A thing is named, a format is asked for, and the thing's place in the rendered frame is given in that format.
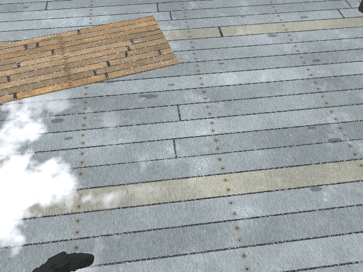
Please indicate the robot left hand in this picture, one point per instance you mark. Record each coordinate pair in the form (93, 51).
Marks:
(63, 262)

